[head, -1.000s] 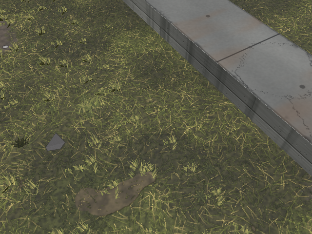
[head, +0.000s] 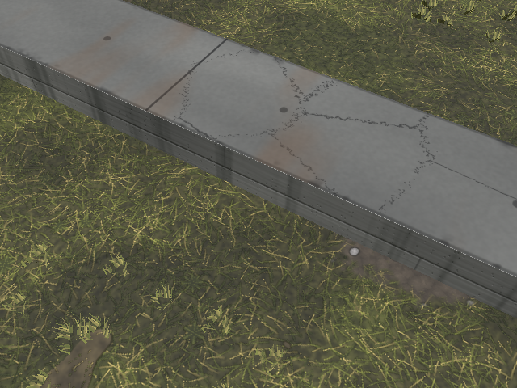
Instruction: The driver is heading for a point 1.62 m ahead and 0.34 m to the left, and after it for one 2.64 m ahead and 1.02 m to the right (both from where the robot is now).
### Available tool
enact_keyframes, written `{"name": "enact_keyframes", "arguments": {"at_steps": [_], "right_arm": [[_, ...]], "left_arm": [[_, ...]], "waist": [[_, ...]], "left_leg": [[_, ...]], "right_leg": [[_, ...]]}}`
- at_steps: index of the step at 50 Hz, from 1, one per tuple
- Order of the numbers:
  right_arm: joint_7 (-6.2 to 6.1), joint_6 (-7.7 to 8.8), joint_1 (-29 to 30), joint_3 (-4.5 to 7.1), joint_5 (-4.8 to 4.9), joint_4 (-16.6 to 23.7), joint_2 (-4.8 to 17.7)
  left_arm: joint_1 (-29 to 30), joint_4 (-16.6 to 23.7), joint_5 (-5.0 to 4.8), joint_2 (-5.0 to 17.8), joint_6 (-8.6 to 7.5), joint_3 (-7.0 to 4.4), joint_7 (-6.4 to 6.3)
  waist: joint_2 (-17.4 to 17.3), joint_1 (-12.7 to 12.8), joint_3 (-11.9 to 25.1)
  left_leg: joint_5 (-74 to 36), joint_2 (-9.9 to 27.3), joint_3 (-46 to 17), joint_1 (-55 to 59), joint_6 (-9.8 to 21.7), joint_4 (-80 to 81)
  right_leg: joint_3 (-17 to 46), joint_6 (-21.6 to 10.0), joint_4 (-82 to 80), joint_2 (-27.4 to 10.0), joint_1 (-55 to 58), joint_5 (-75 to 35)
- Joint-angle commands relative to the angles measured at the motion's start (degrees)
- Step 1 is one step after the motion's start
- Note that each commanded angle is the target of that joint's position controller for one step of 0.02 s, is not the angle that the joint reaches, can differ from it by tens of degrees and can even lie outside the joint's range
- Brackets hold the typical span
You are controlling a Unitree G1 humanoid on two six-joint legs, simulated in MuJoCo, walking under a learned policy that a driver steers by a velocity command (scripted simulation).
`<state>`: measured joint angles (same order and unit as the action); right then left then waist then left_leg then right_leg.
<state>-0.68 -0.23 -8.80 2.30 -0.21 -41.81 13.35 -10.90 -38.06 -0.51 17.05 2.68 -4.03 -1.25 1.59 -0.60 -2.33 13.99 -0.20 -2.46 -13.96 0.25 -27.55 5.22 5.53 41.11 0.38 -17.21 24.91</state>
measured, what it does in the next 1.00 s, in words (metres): walks ahead: right foot, then right foot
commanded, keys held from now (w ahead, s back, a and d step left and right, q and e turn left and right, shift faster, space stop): no key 0.26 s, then w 0.74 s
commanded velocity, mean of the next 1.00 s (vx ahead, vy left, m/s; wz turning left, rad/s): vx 0.26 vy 0.00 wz -0.03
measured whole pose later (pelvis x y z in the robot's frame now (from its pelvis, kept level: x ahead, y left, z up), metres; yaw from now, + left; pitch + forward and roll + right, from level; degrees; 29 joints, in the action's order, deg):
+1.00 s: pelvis +0.25 -0.02 -0.02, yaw +0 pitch +2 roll +0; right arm -0.7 2.4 -27.9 2.0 0.2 -52.9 16.0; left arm 1.2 -35.8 -1.1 14.0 -5.3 -1.4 2.7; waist 0.3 -4.7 -2.9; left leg 28.2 0.6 0.1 7.8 1.0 -22.2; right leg -2.6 -3.7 29.8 1.1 -29.1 2.5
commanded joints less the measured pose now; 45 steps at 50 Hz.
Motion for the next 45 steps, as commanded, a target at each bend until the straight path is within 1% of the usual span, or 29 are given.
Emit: {"name": "enact_keyframes", "arguments": {"at_steps": [1, 2, 3, 4, 5, 6, 8, 13, 14, 15, 16, 17, 19, 20, 22, 23, 24, 25, 26, 27, 28, 29, 31, 32, 33, 36, 39, 42, 45], "right_arm": [[-0.07, 0.08, 0.62, 1.91, 0.86, 2.74, 8.92], [0.05, 0.65, -1.5, 1.64, 0.82, 2.12, 8.38], [0.44, 1.57, -2.4, 1.24, -0.33, 2.11, 7.69], [0.68, 2.28, -3.81, 0.86, -0.84, 1.96, 5.89], [0.65, 2.39, -0.72, 0.85, -1.33, 1.62, 7.31], [0.62, 2.3, 0.87, 1.0, -1.12, 1.49, 7.42], [0.06, 1.61, 1.05, 0.92, -0.68, 1.08, 6.88], [-0.69, 1.06, -0.77, 1.03, -0.43, -1.1, 6.52], [-0.8, 0.94, -1.57, 0.96, -0.41, -1.82, 6.18], [-0.92, 0.89, -1.68, 1.03, -0.09, -2.28, 6.09], [-0.97, 1.09, -1.15, 1.09, 0.3, -2.14, 6.04], [-0.91, 1.63, 0.15, 1.19, 0.71, -1.42, 6.16], [-0.38, 3.3, 2.31, 1.45, 1.71, 0.04, 6.59], [0.08, 4.07, 2.07, 1.57, 2.03, 0.15, 6.73], [1.24, 5.34, 0.11, 1.39, 2.29, -0.66, 6.24], [1.66, 5.77, -3.46, 1.46, 2.1, -2.55, 5.97], [1.87, 5.94, -8.57, 1.88, 1.63, -5.23, 6.22], [1.9, 5.89, -13.67, 2.42, 1.15, -7.3, 7.32], [1.52, 6.06, -19.99, 3.36, 0.98, -8.04, 11.78], [2.24, 6.52, -22.24, 4.18, 0.52, -7.84, 16.6], [2.16, 6.93, -17.42, 3.04, 0.41, -6.56, 13.19], [1.79, 6.99, -14.29, 2.29, 0.57, -5.51, 10.47], [1.58, 6.62, -12.16, 1.7, 0.36, -4.89, 9.56], [1.54, 6.29, -12.81, 1.13, 0.13, -5.01, 8.18], [1.49, 6.09, -13.93, 0.87, 0.09, -5.3, 7.66], [0.98, 5.38, -16.22, 0.78, 0.4, -6.12, 8.63], [0.23, 4.77, -16.91, 0.77, 0.31, -6.45, 9.92], [-0.01, 4.63, -18.98, 0.97, 0.76, -7.43, 10.98], [-0.06, 4.26, -19.01, 1.41, 1.35, -8.2, 11.52]], "left_arm": [[-0.86, 2.46, -0.13, 2.54, -1.08, -0.48, 0.21], [-0.87, 2.47, 0.5, 4.08, -1.12, -0.61, 0.05], [-1.38, 3.14, 1.04, 7.32, -1.05, -1.08, -0.46], [-0.62, 1.65, 1.41, 8.58, -1.01, -1.45, -0.31], [0.59, 2.6, 1.39, 5.08, -1.25, -0.78, 0.27], [0.55, 2.13, 1.82, 3.38, -1.56, -0.16, 0.45], [0.48, 1.57, 1.69, 3.92, -2.32, -0.12, 0.39], [-1.01, 0.25, 1.43, 2.8, -3.25, 0.6, 0.12], [-2.03, -0.32, 1.37, 2.91, -3.2, 0.58, -0.01], [-2.87, -0.63, 1.1, 4.01, -2.99, 0.23, -0.17], [-4.19, -0.85, 0.82, 5.93, -2.77, -0.33, -0.26], [-5.68, -1.05, 0.62, 7.37, -2.72, -0.66, -0.31], [-6.97, -1.68, 0.16, 8.17, -3.47, -0.84, -0.54], [-6.79, -1.89, 0.01, 7.66, -4.01, -0.75, -0.6], [-4.55, -1.58, -0.85, 6.96, -4.34, -0.59, -0.41], [-1.84, -1.03, -1.3, 6.91, -4.19, -0.52, -0.22], [-0.58, -0.82, -1.21, 6.25, -4.05, -0.36, -0.11], [0.18, -0.46, -0.57, 3.91, -4.22, 0.27, -0.04], [1.47, 1.2, 0.23, -0.64, -4.7, 1.61, 0.1], [1.78, 3.78, -1.01, 1.84, -5.7, 0.72, -0.39], [0.03, 2.86, -2.09, 4.88, -6.49, -0.16, -0.31], [-0.69, 1.75, -2.21, 5.2, -7.09, -0.26, 0.27], [0.28, 0.72, -0.9, 4.64, -7.76, -0.54, 0.85], [0.81, 0.58, -0.54, 4.17, -7.8, -0.57, 1.37], [1.05, 0.55, -0.36, 3.33, -7.75, -0.4, 1.85], [4.83, 2.07, -0.18, 1.31, -7.42, 0.27, 2.37], [11.04, 4.28, -0.48, -0.2, -7.8, 1.23, 2.95], [15.45, 5.77, -0.94, 0.27, -8.2, 1.42, 3.84], [16.91, 6.8, -1.04, 1.83, -8.62, 1.14, 4.53]], "waist": [[-11.42, 0.88, 6.07], [-9.72, 0.37, 6.28], [-4.24, -0.63, 7.81], [5.4, -3.24, 8.13], [3.68, -0.66, 6.74], [2.42, -0.22, 5.24], [2.34, -0.03, 2.61], [1.81, -0.23, 1.08], [2.03, -0.05, 2.14], [2.97, 0.57, 1.45], [5.33, 1.55, -0.26], [7.86, 2.56, -2.69], [9.95, 3.2, -6.82], [10.37, 2.89, -7.01], [8.28, 1.24, -5.41], [6.77, -1.03, -3.44], [5.42, -3.28, -0.94], [2.61, -5.05, 1.07], [-10.02, -6.69, 3.05], [-19.12, -6.48, 2.12], [-12.4, -3.99, -1.92], [-9.5, -2.87, -4.57], [-6.59, -2.13, -4.24], [-6.8, -2.2, -3.19], [-7.34, -2.41, -2.31], [-6.0, -3.18, -1.93], [-6.18, -4.6, -3.58], [-6.35, -5.39, -5.63], [-6.62, -3.71, -5.86]], "left_leg": [[-24.11, 9.61, -8.91, 6.2, 9.48, 3.58], [-20.84, 9.11, -9.11, 3.86, 6.89, 3.81], [-15.77, 7.3, -6.84, 0.34, 3.58, 1.69], [-5.75, 2.83, -1.59, 1.61, 0.29, 2.76], [-3.49, 2.06, -0.48, 3.37, -1.96, 1.39], [-3.6, 1.87, -0.24, 3.25, -2.52, 1.04], [-5.57, 1.96, -0.38, 2.7, -2.24, 0.42], [-5.88, 2.15, -0.63, 3.15, -2.58, 0.6], [-1.92, 1.18, 0.56, 3.25, -2.71, -0.15], [4.07, -0.55, 2.61, 1.25, -2.64, -2.7], [9.16, -2.04, 4.74, -2.73, -2.47, -6.74], [11.57, -2.31, 5.61, -7.79, -2.06, -10.94], [13.45, 0.44, 2.64, -13.54, 0.29, -17.3], [15.41, 1.83, 1.46, -15.86, 1.61, -18.4], [14.91, 2.57, 2.03, -11.97, 3.86, -10.95], [7.54, 1.15, 4.0, -2.78, 4.3, -4.21], [-0.71, -0.95, 5.6, 7.25, 3.61, -0.21], [-1.18, 0.13, 2.73, 14.68, 3.2, 0.59], [8.47, 11.51, -15.43, 21.49, 7.14, 9.48], [17.96, 22.04, -38.5, 22.31, 15.66, 18.13], [22.96, 23.13, -38.41, 19.3, 17.0, 18.81], [22.17, 20.33, -31.74, 18.2, 15.04, 18.5], [10.27, 16.23, -21.94, 18.25, 11.55, 19.07], [3.6, 14.14, -17.43, 17.68, 10.32, 19.33], [-3.22, 12.87, -14.04, 17.72, 10.08, 19.35], [-16.31, 11.36, -7.85, 17.24, 10.51, 19.59], [-17.34, 9.82, -3.71, 13.07, 9.9, 21.0], [-15.73, 11.41, -3.16, 12.18, 10.39, 21.97], [-21.64, 14.19, -3.06, 17.41, 9.53, 19.24]], "right_leg": [[-4.41, -1.17, -20.13, 1.06, 6.43, -13.06], [-1.77, -2.61, -22.52, -0.43, 10.9, -18.72], [3.06, -4.44, -19.75, -5.43, 15.79, -30.74], [3.5, -7.68, -15.97, -6.0, 11.5, -26.23], [3.79, -8.99, -17.03, -5.22, 8.17, -19.93], [3.95, -8.58, -17.84, -4.95, 6.37, -16.27], [3.61, -7.56, -18.21, -4.12, 4.15, -15.15], [3.52, -7.27, -18.29, -3.6, 2.38, -14.12], [3.5, -7.66, -19.06, -3.24, 2.9, -8.2], [4.78, -8.87, -20.49, -3.46, 2.81, 1.62], [8.65, -11.0, -23.29, -5.56, 2.47, 12.38], [14.64, -13.76, -27.02, -9.42, 2.44, 20.46], [23.63, -18.06, -30.95, -15.31, 1.33, 22.12], [24.5, -18.82, -30.89, -16.54, 3.31, 18.99], [20.13, -17.61, -29.29, -15.3, 4.66, 12.19], [15.41, -16.01, -27.71, -12.57, 1.15, 7.8], [11.34, -14.44, -24.42, -9.7, -2.63, 4.5], [7.07, -12.4, -17.51, -6.53, -6.56, 0.54], [-1.33, -7.86, 1.18, 0.25, -14.79, -0.36], [-1.45, -6.3, 15.06, 3.95, -24.83, 9.03], [2.19, -7.15, 22.4, -0.13, -28.96, 7.15], [2.02, -8.14, 23.89, -2.56, -30.91, 0.73], [0.08, -8.63, 21.38, -5.38, -31.01, -8.24], [-0.87, -8.35, 19.94, -6.02, -28.92, -11.3], [-2.3, -7.76, 18.87, -5.91, -28.03, -13.68], [-4.89, -5.43, 11.7, -5.45, -27.73, -18.14], [-6.58, -4.34, -0.41, -4.15, -22.82, -25.41], [-7.18, -4.74, -7.16, -2.8, -19.04, -28.95], [-5.99, -7.36, -10.88, -2.41, -18.59, -26.29]]}}
Keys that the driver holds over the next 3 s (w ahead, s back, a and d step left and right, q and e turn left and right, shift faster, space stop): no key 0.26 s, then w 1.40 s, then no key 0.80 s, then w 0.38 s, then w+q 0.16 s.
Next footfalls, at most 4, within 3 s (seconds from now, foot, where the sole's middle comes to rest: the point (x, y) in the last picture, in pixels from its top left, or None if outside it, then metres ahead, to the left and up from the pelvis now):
0.04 right None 0.02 -0.14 -0.78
0.98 right None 0.43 -0.13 -0.78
1.50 left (225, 309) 0.69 0.09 -0.78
1.96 right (283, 263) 0.84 -0.08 -0.78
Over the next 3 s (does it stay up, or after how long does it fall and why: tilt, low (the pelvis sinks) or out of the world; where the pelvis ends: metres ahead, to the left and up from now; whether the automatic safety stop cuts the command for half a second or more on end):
stays up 0.91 0.01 0.00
